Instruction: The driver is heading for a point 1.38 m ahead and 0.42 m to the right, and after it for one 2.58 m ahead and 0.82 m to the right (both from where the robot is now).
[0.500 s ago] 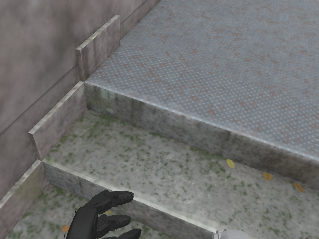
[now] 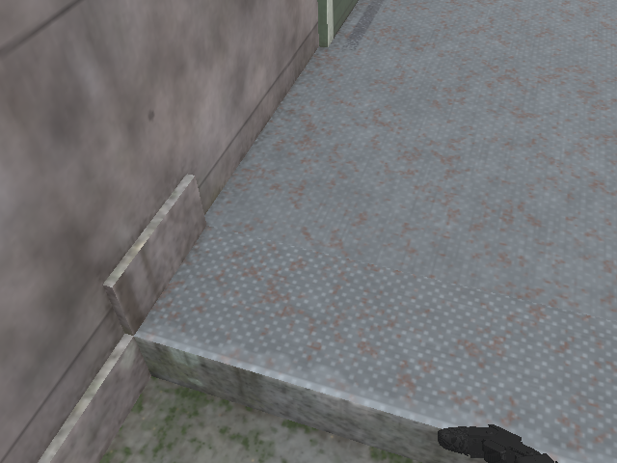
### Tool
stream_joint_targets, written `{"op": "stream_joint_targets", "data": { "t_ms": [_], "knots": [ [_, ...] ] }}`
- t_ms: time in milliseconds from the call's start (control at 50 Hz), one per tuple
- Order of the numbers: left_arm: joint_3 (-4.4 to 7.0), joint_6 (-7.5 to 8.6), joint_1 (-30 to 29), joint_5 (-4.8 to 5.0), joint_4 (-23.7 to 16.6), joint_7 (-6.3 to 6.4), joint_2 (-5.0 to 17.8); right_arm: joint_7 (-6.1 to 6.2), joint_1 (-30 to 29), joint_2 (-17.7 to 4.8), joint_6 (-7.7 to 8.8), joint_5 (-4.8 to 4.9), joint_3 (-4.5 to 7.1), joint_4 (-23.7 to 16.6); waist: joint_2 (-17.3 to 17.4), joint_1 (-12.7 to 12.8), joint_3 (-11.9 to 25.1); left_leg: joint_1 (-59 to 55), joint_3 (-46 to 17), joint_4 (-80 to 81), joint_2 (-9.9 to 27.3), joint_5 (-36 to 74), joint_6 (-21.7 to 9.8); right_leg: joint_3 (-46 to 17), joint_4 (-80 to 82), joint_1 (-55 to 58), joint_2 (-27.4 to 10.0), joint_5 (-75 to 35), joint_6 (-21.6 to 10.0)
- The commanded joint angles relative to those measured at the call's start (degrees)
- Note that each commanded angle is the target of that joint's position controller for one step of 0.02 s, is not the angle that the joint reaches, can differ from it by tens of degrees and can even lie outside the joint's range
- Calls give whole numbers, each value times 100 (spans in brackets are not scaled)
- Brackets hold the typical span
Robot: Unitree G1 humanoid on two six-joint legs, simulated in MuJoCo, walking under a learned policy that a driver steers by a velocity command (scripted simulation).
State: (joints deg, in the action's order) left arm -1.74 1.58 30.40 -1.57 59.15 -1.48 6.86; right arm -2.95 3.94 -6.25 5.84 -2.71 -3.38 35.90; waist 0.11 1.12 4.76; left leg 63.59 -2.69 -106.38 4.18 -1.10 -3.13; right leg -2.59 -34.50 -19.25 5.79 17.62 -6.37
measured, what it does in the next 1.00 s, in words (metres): climbs, turning right: left foot 0.15 m higher, then right foot 0.15 m higher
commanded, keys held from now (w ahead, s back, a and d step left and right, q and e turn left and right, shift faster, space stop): w+e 0.74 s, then w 0.26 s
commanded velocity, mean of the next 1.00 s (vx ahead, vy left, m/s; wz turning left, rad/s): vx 0.50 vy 0.00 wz -0.49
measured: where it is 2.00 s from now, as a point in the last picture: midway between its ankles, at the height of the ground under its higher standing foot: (536, 194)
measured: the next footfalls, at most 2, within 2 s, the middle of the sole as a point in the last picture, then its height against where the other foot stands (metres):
left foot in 0.26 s outside the picture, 0.15 m higher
right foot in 0.84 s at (492, 369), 0.15 m higher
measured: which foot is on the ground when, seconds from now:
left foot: up 0.00-0.24, down 0.26-0.86, up 0.88-1.00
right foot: down 0.00-0.30, up 0.32-0.82, down 0.84-1.00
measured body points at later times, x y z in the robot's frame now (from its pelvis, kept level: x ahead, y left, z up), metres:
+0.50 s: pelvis +0.30 +0.03 +0.14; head +0.28 +0.05 +0.58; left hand +0.54 +0.22 +0.05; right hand +0.24 -0.23 +0.00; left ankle +0.35 +0.13 -0.58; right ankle +0.25 -0.10 -0.33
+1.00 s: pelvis +0.55 -0.16 +0.25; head +0.54 -0.17 +0.70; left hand +0.77 +0.00 +0.15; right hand +0.50 -0.43 +0.13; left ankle +0.49 +0.06 -0.26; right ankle +0.57 -0.25 -0.43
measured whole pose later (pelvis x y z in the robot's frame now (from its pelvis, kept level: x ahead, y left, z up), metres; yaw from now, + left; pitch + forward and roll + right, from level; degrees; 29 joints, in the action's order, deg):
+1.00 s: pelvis +0.55 -0.16 +0.25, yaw -30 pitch +1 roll +0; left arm 2.6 3.0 14.7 -0.1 44.4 -2.5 11.7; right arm -0.1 15.5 -14.3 6.3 1.6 2.7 48.9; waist 2.0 0.5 2.7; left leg 26.4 -6.3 -95.3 1.2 -10.6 -6.5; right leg 8.4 -53.3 -33.2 0.4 21.8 -6.0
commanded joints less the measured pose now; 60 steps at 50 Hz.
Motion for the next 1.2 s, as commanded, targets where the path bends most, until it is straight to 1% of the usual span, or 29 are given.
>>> {"op": "stream_joint_targets", "data": {
  "t_ms": [20, 120, 160, 200, 220, 240, 260, 280, 300, 320, 360, 380, 420, 480, 540, 620, 720, 760, 820, 840, 860, 880, 900, 920, 960, 1000, 1040, 1120, 1200],
  "knots": [
    [79, 181, -527, 45, -573, 86, 590, 240, 29, -57, -27, 12, -37, -187, -506, -156, -255, -253, 783, 364, -27, 598, 378, -1567, 1320, -1012, -837, -1458, -443],
    [215, -8, 1178, 98, -126, 262, 568, 228, -1465, 191, 251, 195, -202, -494, -708, 800, -266, 2796, 656, 201, 60, -766, 503, -2956, 1283, 2691, -1532, -1297, -695],
    [190, -139, 1180, 101, -119, 347, 340, 169, -1947, 216, 275, 197, -240, -857, -776, 731, -680, 2935, 489, 675, 157, -883, 484, -3026, 1651, 2702, -1663, -1353, -711],
    [281, -161, 519, 455, -314, 477, 407, 221, -2725, 218, 237, 171, -338, -1483, -963, 439, -1163, 50, 877, 3259, 211, -2149, 362, -2522, 3206, 577, -1698, -2168, -808],
    [234, -76, 120, 437, -368, 488, 423, 327, -2143, -73, 194, 188, -188, -1430, -1154, -49, -704, -1988, 1325, 4257, -160, -2329, 290, -2001, 3151, 82, -1326, -3923, -676],
    [313, 146, 358, 277, -365, 391, 957, 416, -984, -584, 254, 299, 112, -1174, -2048, -474, 40, -3578, 1679, 3990, -802, -2598, 120, -2063, 2508, 278, -1451, -7048, -756],
    [411, 228, -20, 287, -440, 350, 1414, 461, 450, -1218, 213, 374, 422, -810, -1980, -1258, 880, -4341, 858, 4478, -663, -2410, -180, -1571, 976, 1166, -1324, -9297, -494],
    [503, 281, -698, 225, -659, 350, 1645, 404, 1849, -1791, 199, 150, 612, -484, -1246, -1891, 1922, -5934, -823, 5273, 63, -2713, -586, -1622, -837, 705, -1130, -8821, -338],
    [399, 424, -607, 207, -1037, 172, 889, 407, 2518, -2090, 138, -119, 741, -30, 1902, -1544, 2992, -7919, -3966, 7467, 1433, -3732, -1360, -1366, -2994, -1274, -67, -4967, -39],
    [390, 492, -473, -11, -967, -44, 606, 554, 2360, -1915, 46, -212, 702, 48, 2856, -1314, 3090, -7690, -6368, 9134, 2103, -3587, -1716, -1993, -5464, -1696, 456, -1221, 58],
    [392, 236, -1411, 143, -1741, -79, 310, 625, 1389, -957, -146, 389, 531, 553, 895, -580, 241, -5180, -4253, 8761, 2129, -4027, -1090, -857, -7616, -2977, -23, -861, 126],
    [347, 143, -1611, 101, -1906, -58, 232, 550, 1102, -392, -111, 267, 392, 954, -133, -150, -506, -4024, -2908, 8245, 1895, -3594, -787, -630, -7767, -3045, -245, -1150, -36],
    [258, -74, -937, 228, -1798, 29, -90, 429, 1087, -14, -77, 99, 301, 1448, -46, 318, -862, -3737, -1200, 8306, 1476, -2272, -262, -793, -8407, -3332, -278, -1067, -272],
    [106, -66, -758, 393, -1844, 138, -394, 263, 1235, -351, -175, 89, 460, 1764, 28, 588, -888, -3963, 220, 8381, 1144, -1575, -36, -776, -7971, -4148, -541, -1520, -210],
    [238, -226, -1319, 261, -2043, 317, 18, 315, 1146, -427, -200, -111, 405, 1589, 228, 368, -918, -3927, 824, 8499, 1173, -1015, -181, -335, -8497, -4615, -394, -2066, 249],
    [152, -359, -2326, 261, -2689, 453, 12, 568, 2058, -839, -262, 85, 483, 1581, 613, -47, -1306, -5111, 704, 8718, 1597, -1006, -158, -412, -9118, -6246, -731, -1338, 505],
    [4, -280, -3410, 310, -3410, 242, 101, 830, 2628, -980, -325, 118, 616, 1507, 653, -441, -1197, -6496, 874, 9266, 1558, -1366, -194, 45, -7485, -6912, -1330, -850, 627],
    [-181, -270, -4009, 395, -3627, -17, -153, 927, 2605, -1364, -431, 320, 777, 1505, 574, -549, -1333, -6006, 1094, 10514, 1664, -683, -450, 753, -4939, -5120, -1768, -230, 374],
    [277, -115, -2551, 335, -3166, -109, 455, 722, 2344, -1960, -273, 404, 736, 1734, 1074, 483, -208, -6002, 1650, 9056, 1641, 7569, -747, 2000, -3717, -1205, -343, 656, -488],
    [514, -100, -1390, 326, -2911, -140, 928, 594, 2407, -2098, -221, 359, 706, 1743, 1075, 1069, 649, -6333, 1564, 7874, 1436, 7876, -637, 1515, -2575, 182, 25, 359, -757],
    [761, -158, -692, 254, -2657, -95, 1532, 529, 2535, -1817, -112, 463, 653, 1591, 525, 1153, 1342, -4963, 1193, 6184, 1186, 6013, -223, -605, -1848, 2032, -487, 185, -1147],
    [861, -193, -206, 302, -2280, 17, 1976, 275, 2644, -1117, 91, 354, 452, 1415, -1701, 665, 2161, -3619, 571, 3803, -353, -610, 237, -4436, 874, 2834, -1847, 2078, -1996],
    [644, -112, -363, 164, -2314, 111, 1342, 48, 2671, -1213, 309, 385, 632, 1646, -1059, 509, 2705, -3617, -845, 1735, -584, -1237, 150, -5707, 1952, 2619, -2297, 3062, -1714],
    [589, 0, -688, 135, -2091, 15, 1254, 75, 1891, -1000, 279, 545, 672, 1320, -561, 374, 1842, -3125, -981, 896, -557, -1035, -12, -5010, 2060, 1896, -2366, 2833, -1048],
    [457, 258, -1285, 200, -1642, -146, 636, 333, 651, -551, 204, 447, 551, 770, 173, 137, -94, -2286, -640, 444, -218, -1044, -381, -3020, 1293, -67, -2103, 1703, -520],
    [203, 357, -1137, 32, -1172, -176, -96, 193, 839, -349, 143, 415, 420, 543, -165, -198, -349, -1916, -804, -229, -232, -801, -798, -1800, 1131, -386, -1657, 756, -291],
    [206, 390, -842, 44, -888, -190, -60, 147, 1091, -35, 81, 412, 222, 571, -97, -333, -450, -987, -1010, -485, -525, -564, -942, -1068, 1185, -46, -1599, -466, -107],
    [293, 578, -1586, 153, -1188, -114, 690, 167, 593, -902, -101, 304, 393, 390, -291, -567, -444, -1645, -232, 2972, -399, 594, -456, 372, 2222, -508, -1096, -1871, 215],
    [339, 597, -558, 192, -782, 192, 1006, 95, -613, -768, -87, 353, 408, 129, -542, 30, -376, -1329, 364, 5002, -57, 1266, -57, 66, 2722, 1050, -1405, -2478, 12]
  ]
}}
